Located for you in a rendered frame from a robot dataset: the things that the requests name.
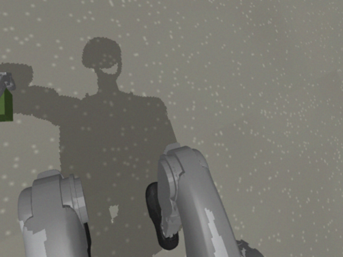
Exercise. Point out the right robot hand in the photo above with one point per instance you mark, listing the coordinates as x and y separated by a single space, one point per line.
246 250

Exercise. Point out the left robot hand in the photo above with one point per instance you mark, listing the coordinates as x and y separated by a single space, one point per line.
6 81

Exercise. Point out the cube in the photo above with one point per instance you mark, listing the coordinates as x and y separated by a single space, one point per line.
6 107

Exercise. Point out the right robot foot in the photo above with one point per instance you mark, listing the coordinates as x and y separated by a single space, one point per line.
154 211

